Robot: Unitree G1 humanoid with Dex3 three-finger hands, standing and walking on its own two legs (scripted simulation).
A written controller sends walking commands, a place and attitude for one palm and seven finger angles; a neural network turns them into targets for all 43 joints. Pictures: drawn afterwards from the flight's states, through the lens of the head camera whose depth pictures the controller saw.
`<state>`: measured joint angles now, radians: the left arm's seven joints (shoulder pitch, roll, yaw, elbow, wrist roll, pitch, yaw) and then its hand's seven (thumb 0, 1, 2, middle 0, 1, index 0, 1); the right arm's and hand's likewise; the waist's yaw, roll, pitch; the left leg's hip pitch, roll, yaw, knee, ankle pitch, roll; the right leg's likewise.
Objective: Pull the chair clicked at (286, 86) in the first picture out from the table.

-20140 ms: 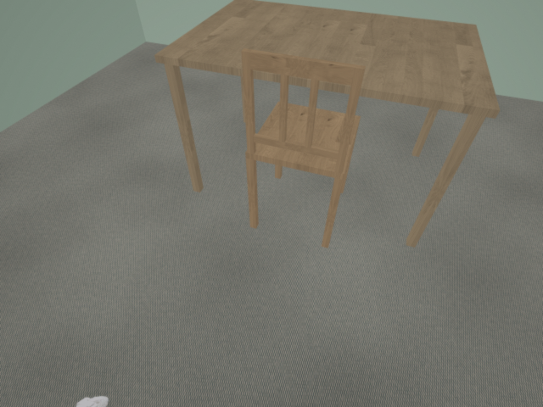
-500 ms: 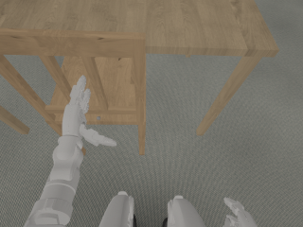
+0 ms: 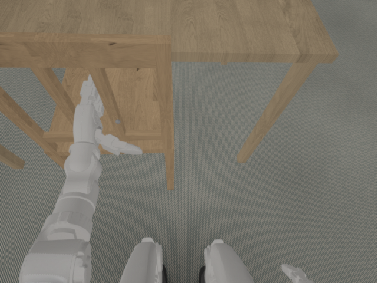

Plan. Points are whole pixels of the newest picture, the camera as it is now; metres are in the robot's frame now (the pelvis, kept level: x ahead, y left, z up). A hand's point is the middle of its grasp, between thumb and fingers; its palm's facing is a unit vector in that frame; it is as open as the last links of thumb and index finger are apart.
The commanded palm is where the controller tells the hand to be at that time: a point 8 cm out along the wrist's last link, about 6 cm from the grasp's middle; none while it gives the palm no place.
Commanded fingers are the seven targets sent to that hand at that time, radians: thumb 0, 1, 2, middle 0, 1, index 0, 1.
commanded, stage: push the fingers through the gap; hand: left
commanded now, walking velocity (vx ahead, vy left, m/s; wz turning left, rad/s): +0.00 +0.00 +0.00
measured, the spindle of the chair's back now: (66, 106) +0.49 +0.27 +0.01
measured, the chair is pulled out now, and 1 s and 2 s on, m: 0.00 0.00 0.03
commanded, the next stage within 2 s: hook a spindle and tug to test in 0.56 s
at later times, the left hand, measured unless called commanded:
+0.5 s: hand (117, 117) +0.45 +0.15 +0.03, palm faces +0.05 -1.00 -0.03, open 16.9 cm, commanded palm +0.43 +0.19 +0.03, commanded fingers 0.00 -0.50 0.30 -0.06 -0.08 -0.06 -0.08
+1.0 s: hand (120, 114) +0.46 +0.14 +0.03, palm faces +0.05 -1.00 -0.03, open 15.7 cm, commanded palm +0.43 +0.18 +0.03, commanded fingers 0.00 -0.33 0.37 -0.38 -1.07 -0.38 -1.07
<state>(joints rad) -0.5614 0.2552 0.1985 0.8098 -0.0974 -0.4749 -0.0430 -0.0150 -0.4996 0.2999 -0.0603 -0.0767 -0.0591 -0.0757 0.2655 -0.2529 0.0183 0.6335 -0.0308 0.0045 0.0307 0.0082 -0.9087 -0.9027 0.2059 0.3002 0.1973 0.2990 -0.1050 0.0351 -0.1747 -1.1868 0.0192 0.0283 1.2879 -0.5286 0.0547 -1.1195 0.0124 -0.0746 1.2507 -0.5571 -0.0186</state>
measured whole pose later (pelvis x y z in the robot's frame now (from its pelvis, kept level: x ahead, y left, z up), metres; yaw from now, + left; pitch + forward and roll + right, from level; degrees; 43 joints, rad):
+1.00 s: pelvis +0.00 +0.00 +0.00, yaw -1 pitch +25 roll -3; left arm -0.62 0.25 0.23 0.89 -0.08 -0.49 -0.01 -0.02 -0.50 0.30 -0.22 -0.56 -0.19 -0.56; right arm 0.28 -0.24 0.02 0.62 -0.04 0.06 0.05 0.01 -0.91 -0.90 0.21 0.30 0.20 0.30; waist -0.12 0.04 -0.18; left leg -1.19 0.02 0.03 1.28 -0.53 0.06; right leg -1.12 0.02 -0.07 1.24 -0.55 -0.02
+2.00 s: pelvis +0.02 +0.01 +0.01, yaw +0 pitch +25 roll -3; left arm -0.42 0.20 0.14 0.67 -0.11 -0.48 -0.01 0.00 0.72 0.80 -0.40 -1.40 -0.38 -1.42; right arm 0.26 -0.24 0.00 0.59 -0.03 0.07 0.06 0.01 -0.91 -0.90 0.21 0.30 0.20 0.30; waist -0.08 0.03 -0.18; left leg -1.12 0.02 0.03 1.24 -0.55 0.06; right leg -1.06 0.02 -0.06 1.20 -0.57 -0.01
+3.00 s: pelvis -0.02 -0.01 +0.11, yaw -2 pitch +5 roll -1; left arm -0.43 0.17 0.04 0.98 -0.07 -0.26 0.07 0.06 0.69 0.78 -0.33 -1.13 -0.50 -1.44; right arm 0.23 -0.21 0.01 0.69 0.05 0.08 -0.11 0.01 -0.91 -0.90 0.21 0.30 0.20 0.30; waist -0.05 0.03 0.11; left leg -0.46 0.03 0.09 0.58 -0.21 0.03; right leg -0.43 0.05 -0.01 0.57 -0.22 -0.03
